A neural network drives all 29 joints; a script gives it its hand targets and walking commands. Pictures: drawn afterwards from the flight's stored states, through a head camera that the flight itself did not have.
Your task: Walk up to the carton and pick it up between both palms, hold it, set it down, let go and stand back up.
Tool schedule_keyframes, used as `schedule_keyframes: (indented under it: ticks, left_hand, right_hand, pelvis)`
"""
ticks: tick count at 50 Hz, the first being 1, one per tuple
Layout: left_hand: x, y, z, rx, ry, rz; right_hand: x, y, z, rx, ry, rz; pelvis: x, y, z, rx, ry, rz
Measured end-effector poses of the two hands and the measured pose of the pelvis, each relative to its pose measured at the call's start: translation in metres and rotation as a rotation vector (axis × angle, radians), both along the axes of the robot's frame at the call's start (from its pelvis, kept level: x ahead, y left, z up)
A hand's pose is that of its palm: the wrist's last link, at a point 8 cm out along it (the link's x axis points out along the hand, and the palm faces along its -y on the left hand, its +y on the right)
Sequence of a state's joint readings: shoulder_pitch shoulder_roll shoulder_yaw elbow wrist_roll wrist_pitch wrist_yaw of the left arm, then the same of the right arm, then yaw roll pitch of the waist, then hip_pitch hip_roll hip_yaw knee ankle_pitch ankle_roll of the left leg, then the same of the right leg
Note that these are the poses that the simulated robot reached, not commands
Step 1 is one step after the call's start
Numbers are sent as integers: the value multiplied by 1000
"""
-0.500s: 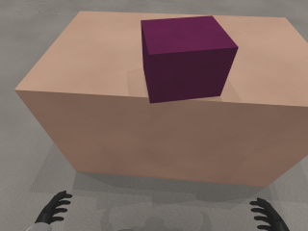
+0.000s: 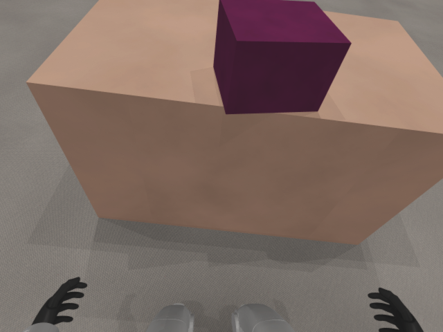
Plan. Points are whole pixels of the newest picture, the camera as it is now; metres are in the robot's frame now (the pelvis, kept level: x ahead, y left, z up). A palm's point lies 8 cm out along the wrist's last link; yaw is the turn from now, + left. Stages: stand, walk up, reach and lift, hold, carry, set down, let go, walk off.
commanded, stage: walk up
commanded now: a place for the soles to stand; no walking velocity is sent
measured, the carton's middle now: (270, 56) +0.74 -0.10 +0.11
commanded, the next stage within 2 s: none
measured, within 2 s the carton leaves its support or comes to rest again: neither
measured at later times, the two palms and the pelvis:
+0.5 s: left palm out of the picture +0.02 +0.32 -0.06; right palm out of the picture +0.01 -0.32 -0.09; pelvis -0.08 +0.00 +0.00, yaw +0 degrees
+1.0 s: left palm out of the picture +0.06 +0.30 -0.08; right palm out of the picture +0.05 -0.32 -0.07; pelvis -0.04 +0.00 +0.00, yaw +0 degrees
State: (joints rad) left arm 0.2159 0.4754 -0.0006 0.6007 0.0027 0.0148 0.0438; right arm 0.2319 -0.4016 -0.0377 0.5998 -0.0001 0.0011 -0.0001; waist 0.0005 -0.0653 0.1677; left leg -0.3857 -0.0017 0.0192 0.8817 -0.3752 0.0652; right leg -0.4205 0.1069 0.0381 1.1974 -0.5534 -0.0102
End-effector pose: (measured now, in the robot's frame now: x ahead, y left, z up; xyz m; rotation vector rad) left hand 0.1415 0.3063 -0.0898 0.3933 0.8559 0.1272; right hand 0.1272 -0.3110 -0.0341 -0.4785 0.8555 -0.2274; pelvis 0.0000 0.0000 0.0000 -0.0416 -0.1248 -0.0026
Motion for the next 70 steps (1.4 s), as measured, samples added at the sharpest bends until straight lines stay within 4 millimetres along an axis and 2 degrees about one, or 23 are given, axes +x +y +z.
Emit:
schedule_keyframes:
  ticks: [6,10,16,20,25,28,32,38,45,51,60,64,70]
  left_hand:
    - [-22,-16,4,29,15,-35]
    - [-53,-25,3,74,65,-38]
    - [-81,-22,25,117,80,-24]
    - [-99,-7,31,141,129,-23]
    - [-118,16,27,142,153,-4]
    - [-121,21,24,113,134,14]
    - [-112,24,18,89,124,1]
    - [-101,15,5,55,134,-9]
    - [-81,-7,5,33,95,-22]
    - [-76,-1,10,46,72,-11]
    - [-70,2,14,68,69,-20]
    - [-73,6,15,67,64,-15]
    - [-70,1,14,65,63,-22]
  right_hand:
    - [-29,-19,-16,34,0,-23]
    - [-43,-33,-35,69,10,-41]
    - [-60,-37,-42,95,61,-33]
    - [-83,-33,-47,98,128,-32]
    - [-112,-14,-52,89,192,-14]
    - [-125,-2,-50,90,201,-25]
    - [-121,3,-35,71,158,-33]
    - [-110,-8,-22,29,148,-28]
    - [-91,-15,-30,48,129,-40]
    - [-79,-8,-34,61,95,-24]
    - [-64,-11,-35,66,78,-18]
    - [-63,-6,-35,67,65,-11]
    - [-64,-12,-33,62,64,-17]
  pelvis:
    - [-22,-16,-6,30,-11,-23]
    - [-34,-30,-14,38,-40,-32]
    - [-52,-29,-4,52,-19,-17]
    - [-65,-20,1,42,35,-14]
    - [-76,-2,-1,37,58,11]
    - [-75,8,1,25,47,14]
    - [-72,10,3,14,55,6]
    - [-61,4,3,23,71,4]
    - [-48,-5,0,19,73,-10]
    - [-43,-1,-2,23,69,-1]
    - [-38,-5,-2,27,75,0]
    - [-40,-1,-3,26,71,2]
    - [-40,-6,-3,26,72,-3]
